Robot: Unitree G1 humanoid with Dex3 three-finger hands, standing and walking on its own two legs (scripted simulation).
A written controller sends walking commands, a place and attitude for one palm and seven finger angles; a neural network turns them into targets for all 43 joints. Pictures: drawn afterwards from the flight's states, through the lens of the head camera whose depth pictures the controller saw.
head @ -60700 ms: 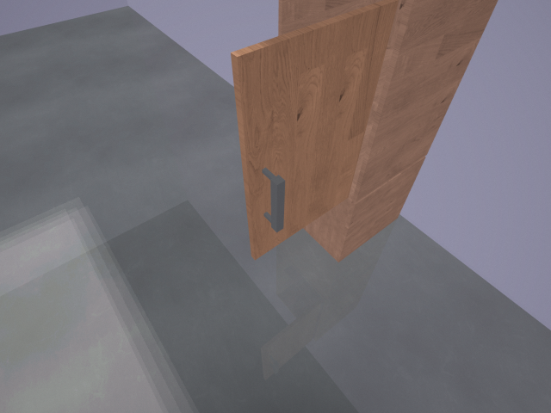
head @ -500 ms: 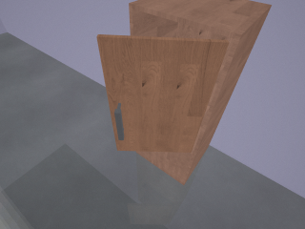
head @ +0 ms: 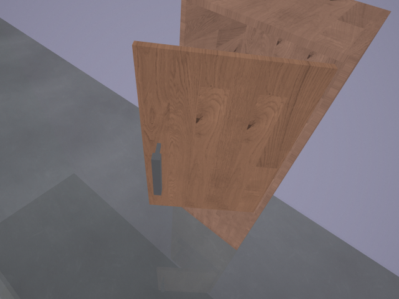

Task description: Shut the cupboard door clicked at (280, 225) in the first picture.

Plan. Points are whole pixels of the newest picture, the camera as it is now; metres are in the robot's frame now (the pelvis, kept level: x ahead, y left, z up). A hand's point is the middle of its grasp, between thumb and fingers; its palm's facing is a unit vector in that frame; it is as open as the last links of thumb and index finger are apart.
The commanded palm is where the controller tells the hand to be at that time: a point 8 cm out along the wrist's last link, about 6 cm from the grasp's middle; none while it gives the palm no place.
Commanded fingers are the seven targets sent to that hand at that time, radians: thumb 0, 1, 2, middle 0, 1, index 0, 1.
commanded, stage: come to a stop and stand still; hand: left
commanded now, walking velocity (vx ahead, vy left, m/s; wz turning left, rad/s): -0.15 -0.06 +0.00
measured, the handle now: (158, 170) +0.45 +0.15 -0.08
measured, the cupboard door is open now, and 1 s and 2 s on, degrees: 36 36 36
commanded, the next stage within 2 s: look again from close up in 0.76 s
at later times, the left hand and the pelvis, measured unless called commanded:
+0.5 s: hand out of the picture +0.03 +0.15 -0.16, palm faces -0.01 -0.98 -0.22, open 7.3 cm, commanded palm none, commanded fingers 0.00 0.90 0.90 -0.20 -0.30 -0.20 -0.30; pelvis -0.04 -0.03 +0.01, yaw -2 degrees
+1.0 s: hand out of the picture -0.04 +0.18 -0.17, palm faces +0.01 -0.98 -0.19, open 7.3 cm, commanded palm none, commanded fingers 0.00 0.90 0.90 -0.20 -0.30 -0.20 -0.30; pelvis -0.04 +0.00 +0.01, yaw +0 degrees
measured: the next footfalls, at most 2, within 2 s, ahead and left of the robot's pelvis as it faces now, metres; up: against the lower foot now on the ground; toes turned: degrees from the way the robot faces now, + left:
right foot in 0.48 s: +0.00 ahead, -0.18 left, +0.00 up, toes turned -4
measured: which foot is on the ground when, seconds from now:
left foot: down 0.00-1.00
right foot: up 0.00-0.46, down 0.48-1.00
